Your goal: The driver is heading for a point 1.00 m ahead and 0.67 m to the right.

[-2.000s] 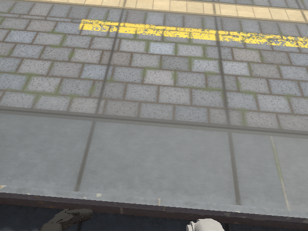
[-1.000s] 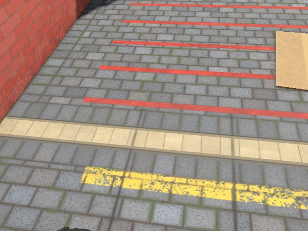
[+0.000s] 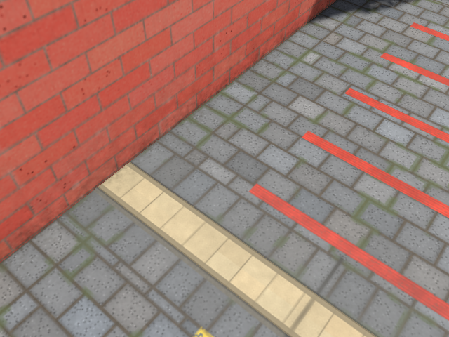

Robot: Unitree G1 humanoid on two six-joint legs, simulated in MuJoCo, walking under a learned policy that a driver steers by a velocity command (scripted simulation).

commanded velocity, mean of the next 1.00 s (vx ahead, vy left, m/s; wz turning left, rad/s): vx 0.11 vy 0.00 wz -0.49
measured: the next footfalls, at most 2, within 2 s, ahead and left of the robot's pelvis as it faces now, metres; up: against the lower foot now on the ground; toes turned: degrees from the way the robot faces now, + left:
right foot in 0.14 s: +0.27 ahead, -0.15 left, +0.00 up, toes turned -5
left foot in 0.66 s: +0.31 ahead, +0.05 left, +0.00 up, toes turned -28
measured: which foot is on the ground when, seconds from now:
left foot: down 0.00-0.16, up 0.18-0.64, down 0.66-1.00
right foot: up 0.00-0.12, down 0.14-0.66, up 0.68-1.00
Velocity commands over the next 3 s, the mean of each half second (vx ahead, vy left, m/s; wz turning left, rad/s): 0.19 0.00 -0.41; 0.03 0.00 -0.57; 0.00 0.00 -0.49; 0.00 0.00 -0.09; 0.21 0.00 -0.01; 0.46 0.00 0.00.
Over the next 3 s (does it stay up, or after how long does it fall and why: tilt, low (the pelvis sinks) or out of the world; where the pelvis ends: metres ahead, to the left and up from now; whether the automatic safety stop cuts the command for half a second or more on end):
stays up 0.47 -0.29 0.00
